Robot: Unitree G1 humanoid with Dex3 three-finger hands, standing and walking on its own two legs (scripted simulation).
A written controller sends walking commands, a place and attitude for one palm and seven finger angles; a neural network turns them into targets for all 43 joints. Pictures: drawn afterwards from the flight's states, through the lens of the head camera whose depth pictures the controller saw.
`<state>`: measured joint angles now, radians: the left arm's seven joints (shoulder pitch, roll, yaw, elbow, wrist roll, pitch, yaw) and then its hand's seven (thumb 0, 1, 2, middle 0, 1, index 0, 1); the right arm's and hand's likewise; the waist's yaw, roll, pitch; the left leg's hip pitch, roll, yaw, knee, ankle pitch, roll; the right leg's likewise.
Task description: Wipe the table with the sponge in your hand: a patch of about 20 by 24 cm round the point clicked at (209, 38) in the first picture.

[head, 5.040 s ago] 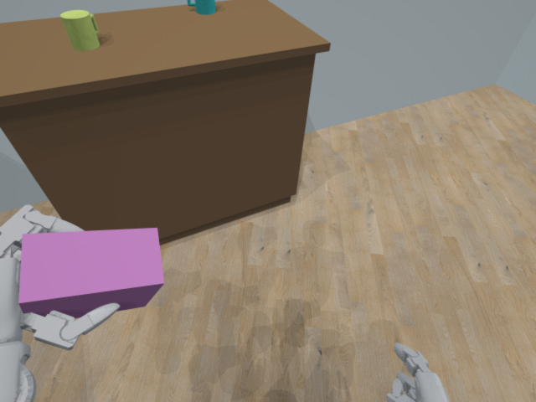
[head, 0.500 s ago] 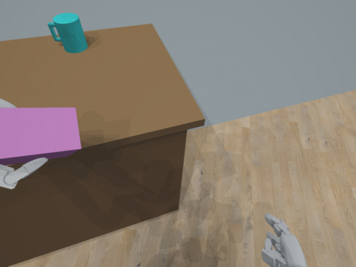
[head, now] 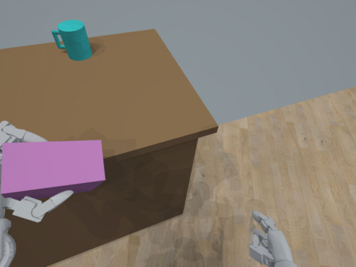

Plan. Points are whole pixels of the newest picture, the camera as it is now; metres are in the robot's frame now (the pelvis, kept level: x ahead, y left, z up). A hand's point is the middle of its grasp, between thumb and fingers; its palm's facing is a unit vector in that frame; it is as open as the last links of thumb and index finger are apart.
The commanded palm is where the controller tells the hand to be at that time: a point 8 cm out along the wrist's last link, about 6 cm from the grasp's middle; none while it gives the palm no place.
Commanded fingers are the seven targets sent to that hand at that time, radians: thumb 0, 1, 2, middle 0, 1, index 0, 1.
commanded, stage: come to a stop and stand still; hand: left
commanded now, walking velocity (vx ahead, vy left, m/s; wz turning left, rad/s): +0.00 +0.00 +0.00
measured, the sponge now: (70, 170) +0.24 +0.21 +0.14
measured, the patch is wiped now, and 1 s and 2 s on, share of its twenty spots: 0.00 0.00 0.00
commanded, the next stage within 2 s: look again from close up in 0.08 s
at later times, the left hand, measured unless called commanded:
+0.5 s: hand (45, 181) +0.21 +0.24 +0.16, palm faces +0.45 -0.82 -0.35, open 10.7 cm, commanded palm +0.15 +0.26 +0.18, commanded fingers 0.00 0.10 1.30 -1.20 -1.60 -1.20 -1.60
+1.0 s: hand (49, 162) +0.24 +0.25 +0.15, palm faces +0.46 -0.81 -0.36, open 10.7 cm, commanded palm +0.19 +0.27 +0.18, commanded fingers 0.00 0.10 1.30 -1.20 -1.60 -1.20 -1.60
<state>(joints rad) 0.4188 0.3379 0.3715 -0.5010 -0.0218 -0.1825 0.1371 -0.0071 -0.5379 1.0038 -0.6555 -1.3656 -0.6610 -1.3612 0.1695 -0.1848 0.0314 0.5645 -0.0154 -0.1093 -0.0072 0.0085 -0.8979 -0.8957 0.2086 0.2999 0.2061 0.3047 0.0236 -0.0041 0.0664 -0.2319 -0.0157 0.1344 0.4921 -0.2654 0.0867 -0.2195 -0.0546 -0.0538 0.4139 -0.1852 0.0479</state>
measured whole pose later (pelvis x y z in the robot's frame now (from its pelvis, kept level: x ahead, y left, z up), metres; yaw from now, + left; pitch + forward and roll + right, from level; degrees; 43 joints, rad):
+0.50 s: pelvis +0.00 -0.02 +0.00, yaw +1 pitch -1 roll -2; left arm 0.43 0.31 0.34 -0.45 -0.03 -0.14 0.15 -0.01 -0.54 1.01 -0.66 -1.37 -0.66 -1.36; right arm 0.19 -0.20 0.02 0.57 -0.01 -0.08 -0.04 0.01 -0.90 -0.90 0.21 0.30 0.20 0.30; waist 0.02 0.01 0.04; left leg -0.21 0.00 0.11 0.46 -0.24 0.06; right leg -0.18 -0.03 -0.08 0.37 -0.17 0.03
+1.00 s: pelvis +0.04 -0.01 -0.01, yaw +2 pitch -1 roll -2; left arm 0.45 0.34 0.36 -0.48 -0.05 -0.16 0.16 -0.01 -0.54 1.01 -0.66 -1.36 -0.66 -1.36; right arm 0.22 -0.23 -0.01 0.58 0.00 -0.08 -0.04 0.01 -0.90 -0.90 0.21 0.30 0.20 0.30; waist -0.01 0.01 0.03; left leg -0.24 -0.02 0.09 0.64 -0.39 0.08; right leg -0.23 -0.06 -0.08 0.61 -0.35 0.02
